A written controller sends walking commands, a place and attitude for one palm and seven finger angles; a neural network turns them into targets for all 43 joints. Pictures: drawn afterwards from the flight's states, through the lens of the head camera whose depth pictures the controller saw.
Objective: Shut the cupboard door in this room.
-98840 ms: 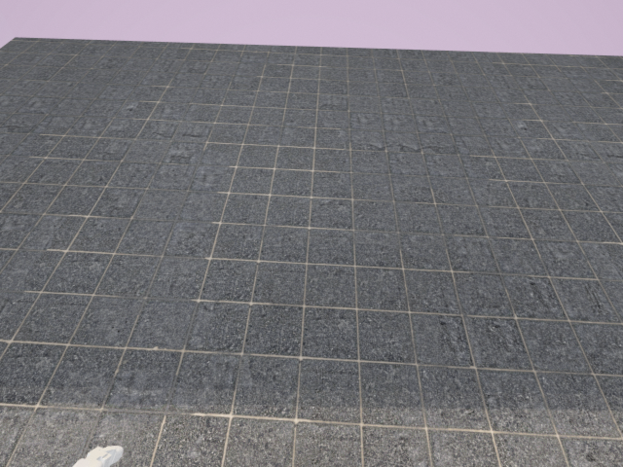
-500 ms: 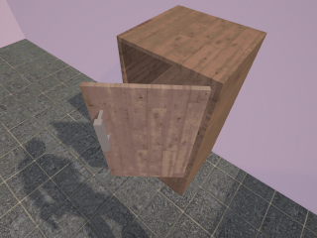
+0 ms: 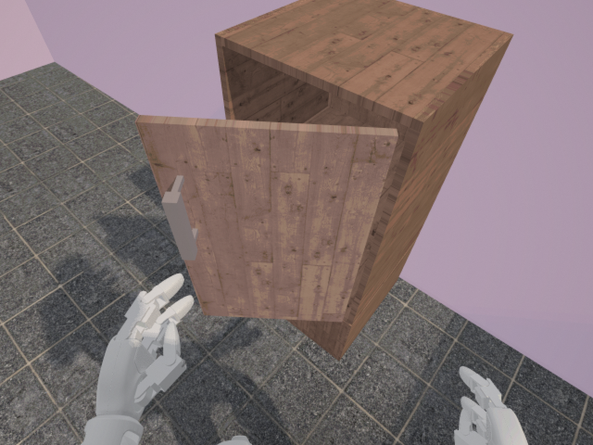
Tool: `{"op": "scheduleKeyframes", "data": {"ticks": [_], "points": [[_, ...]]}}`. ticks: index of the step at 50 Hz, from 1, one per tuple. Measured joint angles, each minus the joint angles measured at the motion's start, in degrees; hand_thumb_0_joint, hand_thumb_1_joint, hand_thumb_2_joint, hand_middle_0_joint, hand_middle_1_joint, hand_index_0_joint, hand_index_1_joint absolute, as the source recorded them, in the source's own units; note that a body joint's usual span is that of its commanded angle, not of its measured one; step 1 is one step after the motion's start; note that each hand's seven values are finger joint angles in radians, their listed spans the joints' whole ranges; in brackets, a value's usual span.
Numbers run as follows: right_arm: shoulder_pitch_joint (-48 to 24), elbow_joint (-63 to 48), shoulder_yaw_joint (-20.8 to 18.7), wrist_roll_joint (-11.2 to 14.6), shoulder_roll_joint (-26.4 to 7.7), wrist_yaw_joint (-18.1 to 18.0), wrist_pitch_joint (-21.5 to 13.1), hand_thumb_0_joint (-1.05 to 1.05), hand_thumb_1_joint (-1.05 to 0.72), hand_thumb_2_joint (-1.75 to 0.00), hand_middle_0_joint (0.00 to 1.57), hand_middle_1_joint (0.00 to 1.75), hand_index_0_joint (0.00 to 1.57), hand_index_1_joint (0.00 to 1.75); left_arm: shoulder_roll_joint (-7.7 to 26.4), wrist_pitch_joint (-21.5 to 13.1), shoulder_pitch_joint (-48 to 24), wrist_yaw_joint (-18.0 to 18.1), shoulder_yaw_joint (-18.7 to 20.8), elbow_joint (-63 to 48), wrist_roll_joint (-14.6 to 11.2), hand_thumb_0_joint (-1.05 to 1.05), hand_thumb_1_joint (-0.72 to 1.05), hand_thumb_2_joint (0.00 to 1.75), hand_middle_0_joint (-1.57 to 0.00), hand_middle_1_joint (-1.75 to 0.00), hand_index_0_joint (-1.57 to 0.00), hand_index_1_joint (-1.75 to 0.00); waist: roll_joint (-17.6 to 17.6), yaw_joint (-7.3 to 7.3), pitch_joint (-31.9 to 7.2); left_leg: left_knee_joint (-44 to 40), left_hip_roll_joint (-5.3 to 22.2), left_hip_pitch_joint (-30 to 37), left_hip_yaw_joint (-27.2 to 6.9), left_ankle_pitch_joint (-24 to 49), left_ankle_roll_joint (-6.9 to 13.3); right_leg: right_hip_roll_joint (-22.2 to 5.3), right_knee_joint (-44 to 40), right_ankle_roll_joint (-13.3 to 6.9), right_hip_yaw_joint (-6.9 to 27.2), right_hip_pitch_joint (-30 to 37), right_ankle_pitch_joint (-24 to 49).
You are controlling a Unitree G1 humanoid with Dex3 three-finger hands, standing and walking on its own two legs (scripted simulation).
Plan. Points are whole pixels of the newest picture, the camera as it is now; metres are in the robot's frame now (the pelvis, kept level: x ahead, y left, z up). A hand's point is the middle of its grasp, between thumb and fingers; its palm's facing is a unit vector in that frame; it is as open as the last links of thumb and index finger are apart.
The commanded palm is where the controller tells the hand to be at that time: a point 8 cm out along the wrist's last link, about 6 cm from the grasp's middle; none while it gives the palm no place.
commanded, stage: raise the hand and make a fist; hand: left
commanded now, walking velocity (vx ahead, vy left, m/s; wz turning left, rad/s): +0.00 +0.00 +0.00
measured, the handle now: (184, 219) +0.46 +0.21 +0.01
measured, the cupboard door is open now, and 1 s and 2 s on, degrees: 37 37 37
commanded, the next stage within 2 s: bring the fist close to the handle in 1.62 s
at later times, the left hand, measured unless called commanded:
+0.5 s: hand (168, 387) +0.20 +0.17 +0.00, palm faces +0.00 -1.00 -0.02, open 4.3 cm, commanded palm +0.16 +0.22 +0.00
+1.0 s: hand (139, 383) +0.20 +0.20 +0.01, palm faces +0.02 -1.00 -0.04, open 3.1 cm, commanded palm +0.18 +0.26 +0.01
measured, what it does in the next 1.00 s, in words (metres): stands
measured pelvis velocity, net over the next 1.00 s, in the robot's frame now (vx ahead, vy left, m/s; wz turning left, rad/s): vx -0.01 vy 0.02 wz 0.01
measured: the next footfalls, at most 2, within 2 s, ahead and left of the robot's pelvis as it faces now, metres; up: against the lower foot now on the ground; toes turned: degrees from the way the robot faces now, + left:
none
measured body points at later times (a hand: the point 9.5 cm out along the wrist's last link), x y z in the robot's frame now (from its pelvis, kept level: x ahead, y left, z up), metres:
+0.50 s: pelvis -0.01 -0.02 -0.05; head +0.06 -0.01 +0.40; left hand +0.20 +0.22 +0.00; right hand +0.16 -0.24 -0.14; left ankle +0.04 +0.09 -0.68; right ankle -0.01 -0.10 -0.68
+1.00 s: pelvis -0.01 +0.02 -0.04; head +0.05 +0.04 +0.41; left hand +0.19 +0.26 +0.02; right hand +0.20 -0.19 -0.10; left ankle +0.04 +0.10 -0.68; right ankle -0.01 -0.10 -0.68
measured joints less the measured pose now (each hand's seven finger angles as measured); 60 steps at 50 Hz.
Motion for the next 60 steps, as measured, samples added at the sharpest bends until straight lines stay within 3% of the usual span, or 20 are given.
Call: {"op": "scheduleKeyframes", "data": {"ticks": [1,3,8,13,15,18,21,23,28,34,44,52,60], "points": [[-1.17,-1.85,-0.40,-0.03,-0.03,0.26,0.54,0.02,-0.91,-0.90,0.20,0.30,0.20,0.30,-0.08,-2.77,0.26,-2.40,0.13,-0.01,-0.07,0.02,0.93,0.90,-0.32,-0.44,-0.32,-0.43,-0.67,0.48,-0.38,3.30,0.44,-2.99,-0.10,-1.18,-0.11,0.26,3.21,-0.37,-0.15,-2.94,-1.14],[-3.29,-5.51,-0.93,0.15,-0.41,0.35,1.87,0.02,-0.91,-0.90,0.20,0.30,0.20,0.30,0.44,-4.63,1.59,-5.16,0.27,-0.55,-0.09,0.01,0.92,0.90,-0.36,-0.48,-0.36,-0.47,-1.32,1.65,-0.53,8.97,1.08,-7.96,-0.81,-2.30,-0.85,0.74,8.87,-1.11,-0.71,-7.64,-3.39],[-6.39,-11.03,-0.09,1.02,-0.41,-1.19,4.14,0.01,-0.91,-0.90,0.20,0.30,0.20,0.30,3.85,0.02,6.48,-3.99,1.76,-4.06,-1.44,0.02,0.90,0.90,-0.46,-0.57,-0.45,-0.57,-0.31,4.09,0.05,17.89,1.68,-15.30,-3.62,-6.01,-1.92,1.29,16.15,-2.43,-3.48,-13.30,-6.61],[-6.27,-10.52,3.25,0.91,1.53,-2.87,3.39,0.01,-0.91,-0.90,0.20,0.30,0.20,0.30,5.97,-1.34,7.18,-4.42,3.68,-10.73,-3.83,0.02,0.90,0.90,-0.54,-0.67,-0.54,-0.67,1.86,5.29,0.17,20.56,2.21,-18.64,-6.64,-6.64,-2.67,2.10,16.80,-3.05,-6.38,-14.95,-6.92],[-5.73,-9.36,4.50,1.02,2.41,-3.27,3.58,0.01,-0.91,-0.90,0.20,0.30,0.20,0.30,6.17,-0.82,5.09,-6.52,3.80,-11.46,-4.48,0.02,0.90,0.90,-0.58,-0.71,-0.57,-0.71,2.58,5.25,0.12,20.77,2.35,-19.43,-7.14,-6.55,-2.74,2.30,16.59,-3.03,-6.84,-15.47,-6.71],[-4.21,-7.99,5.52,1.41,3.71,-3.61,4.91,0.01,-0.90,-0.90,0.20,0.30,0.20,0.30,6.23,3.29,1.91,-9.17,3.56,-10.81,-4.92,0.02,0.90,0.90,-0.63,-0.77,-0.63,-0.76,3.24,4.55,0.09,20.20,2.46,-19.64,-6.91,-6.29,-2.71,2.40,15.99,-2.85,-6.58,-15.80,-6.27],[-2.16,-7.06,5.50,1.62,4.47,-3.82,6.49,0.01,-0.90,-0.89,0.20,0.30,0.20,0.30,6.23,7.87,0.68,-9.16,3.89,-9.64,-4.74,0.02,0.90,0.90,-0.69,-0.83,-0.69,-0.82,3.53,3.36,0.20,18.83,2.57,-18.67,-5.88,-6.03,-2.33,2.44,14.91,-2.38,-5.54,-15.35,-5.73],[-0.66,-6.67,4.98,1.61,4.52,-3.88,7.17,0.02,-0.90,-0.89,0.20,0.30,0.20,0.30,5.94,9.08,1.20,-7.83,4.41,-9.54,-4.74,0.02,0.90,0.90,-0.72,-0.87,-0.72,-0.86,3.58,2.57,0.26,17.73,2.61,-17.72,-5.05,-5.87,-1.98,2.44,14.02,-2.08,-4.70,-14.78,-5.33],[2.25,-6.16,3.27,1.26,3.00,-4.00,7.72,0.02,-0.90,-0.90,0.20,0.30,0.20,0.30,5.17,5.91,3.76,-4.34,5.06,-10.47,-4.57,0.02,0.90,0.90,-0.82,-0.97,-0.81,-0.96,3.47,1.51,0.07,16.00,2.48,-16.50,-3.59,-5.62,-1.03,2.26,12.44,-1.23,-3.24,-14.06,-4.62],[2.35,-6.71,2.17,1.05,0.69,-4.17,7.77,0.02,-0.90,-0.90,0.20,0.30,0.20,0.30,5.48,2.67,4.50,-3.23,3.26,-10.76,-3.75,0.02,0.90,0.90,-0.92,-1.09,-0.92,-1.08,3.27,1.24,0.38,16.41,2.06,-17.11,-3.11,-5.78,0.11,1.82,12.45,-0.38,-2.81,-14.45,-4.47],[-0.89,-10.19,3.80,0.68,1.63,-3.51,8.49,0.02,-0.90,-0.90,0.20,0.30,0.20,0.30,5.95,3.64,4.12,-0.27,1.65,-12.93,-1.78,0.02,0.90,0.90,-1.11,-1.29,-1.11,-1.28,3.20,1.80,0.37,15.76,1.52,-15.92,-3.27,-5.57,1.10,1.41,10.82,0.65,-2.96,-12.61,-3.78],[-1.43,-12.07,6.00,0.61,2.69,-2.98,9.27,0.01,-0.90,-0.90,0.20,0.30,0.20,0.30,6.62,5.72,2.72,-1.50,2.07,-12.13,-1.73,0.02,0.90,0.90,-1.24,-1.43,-1.24,-1.43,3.39,2.55,0.03,14.86,1.27,-14.57,-3.71,-5.31,1.31,1.32,9.33,0.93,-3.36,-10.81,-3.33],[-0.03,-11.42,6.29,0.69,2.03,-2.98,9.52,0.01,-0.90,-0.90,0.20,0.30,0.20,0.30,7.53,6.48,1.20,-2.91,3.55,-11.22,-2.56,0.02,0.90,0.90,-1.29,-1.49,-1.29,-1.48,3.45,2.35,0.20,14.55,1.36,-13.93,-4.14,-5.24,1.16,1.51,8.66,0.80,-3.73,-9.93,-3.17]]}}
